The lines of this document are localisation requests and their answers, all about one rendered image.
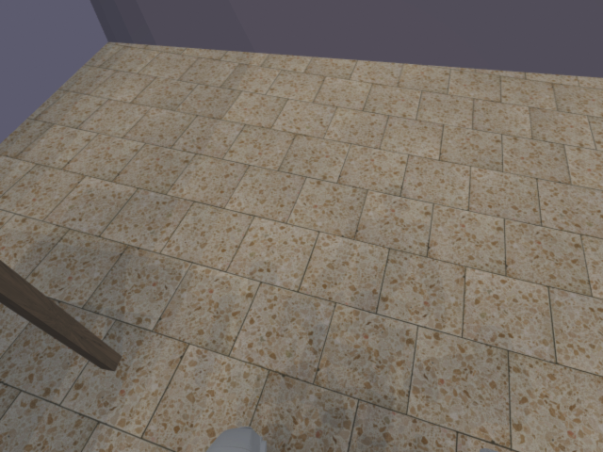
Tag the left robot thigh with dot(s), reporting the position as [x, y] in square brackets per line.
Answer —
[238, 440]

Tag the table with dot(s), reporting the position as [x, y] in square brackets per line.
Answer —
[27, 301]

